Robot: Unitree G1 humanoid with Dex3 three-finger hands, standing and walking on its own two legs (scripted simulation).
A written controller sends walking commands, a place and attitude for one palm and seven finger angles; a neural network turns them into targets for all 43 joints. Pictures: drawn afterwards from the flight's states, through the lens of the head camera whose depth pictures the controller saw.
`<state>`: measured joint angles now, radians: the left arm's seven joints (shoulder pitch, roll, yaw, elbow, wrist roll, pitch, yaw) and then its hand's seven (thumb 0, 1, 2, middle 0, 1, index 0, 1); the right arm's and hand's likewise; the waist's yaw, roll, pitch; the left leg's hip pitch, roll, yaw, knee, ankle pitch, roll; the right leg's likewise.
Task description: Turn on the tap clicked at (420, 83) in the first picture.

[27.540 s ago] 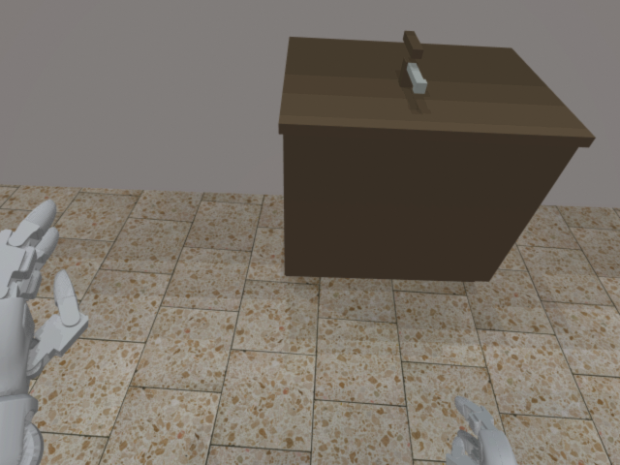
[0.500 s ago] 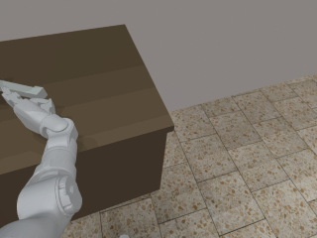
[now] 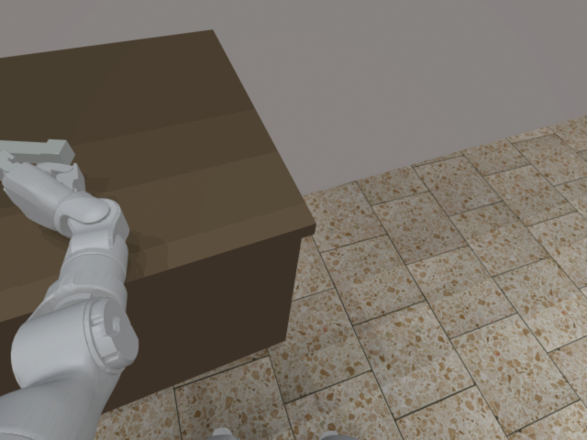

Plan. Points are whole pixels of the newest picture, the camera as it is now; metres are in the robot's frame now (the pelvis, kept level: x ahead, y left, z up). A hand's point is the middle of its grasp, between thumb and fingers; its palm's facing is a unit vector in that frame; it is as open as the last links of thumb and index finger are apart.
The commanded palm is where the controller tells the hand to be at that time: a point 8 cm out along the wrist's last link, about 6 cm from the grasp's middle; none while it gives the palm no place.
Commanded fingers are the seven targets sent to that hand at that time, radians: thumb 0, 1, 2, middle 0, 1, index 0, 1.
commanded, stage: lift the hand up off the lever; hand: left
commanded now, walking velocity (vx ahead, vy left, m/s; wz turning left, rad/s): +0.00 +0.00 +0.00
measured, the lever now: (58, 154) +0.51 +0.29 +0.09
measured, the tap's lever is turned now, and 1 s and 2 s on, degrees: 67 72 72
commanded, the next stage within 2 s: none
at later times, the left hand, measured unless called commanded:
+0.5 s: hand (66, 158) +0.49 +0.27 +0.10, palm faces +0.82 -0.56 -0.10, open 7.8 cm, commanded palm +0.44 +0.28 +0.10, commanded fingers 0.00 0.90 0.90 -0.15 -0.15 -0.15 -0.15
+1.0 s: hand (53, 158) +0.47 +0.28 +0.12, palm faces +0.83 -0.55 -0.08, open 7.8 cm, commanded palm +0.42 +0.28 +0.12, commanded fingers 0.00 0.90 0.90 -0.15 -0.15 -0.15 -0.15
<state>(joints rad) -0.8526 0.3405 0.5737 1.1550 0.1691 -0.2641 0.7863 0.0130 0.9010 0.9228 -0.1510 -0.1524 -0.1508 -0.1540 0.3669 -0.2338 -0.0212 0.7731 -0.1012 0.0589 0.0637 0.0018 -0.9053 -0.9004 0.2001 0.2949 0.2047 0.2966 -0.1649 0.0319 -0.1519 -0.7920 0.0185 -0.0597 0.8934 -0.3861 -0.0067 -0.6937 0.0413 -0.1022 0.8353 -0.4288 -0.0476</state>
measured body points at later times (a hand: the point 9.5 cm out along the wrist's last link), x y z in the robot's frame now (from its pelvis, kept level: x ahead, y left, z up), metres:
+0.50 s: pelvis +0.01 +0.01 +0.01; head +0.08 +0.02 +0.45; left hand +0.45 +0.30 +0.11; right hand +0.00 -0.25 -0.12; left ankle +0.02 +0.12 -0.69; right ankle -0.02 -0.09 -0.69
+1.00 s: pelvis +0.02 +0.00 +0.02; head +0.07 +0.01 +0.47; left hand +0.43 +0.30 +0.12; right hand +0.05 -0.26 -0.11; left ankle +0.02 +0.12 -0.69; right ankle -0.02 -0.09 -0.69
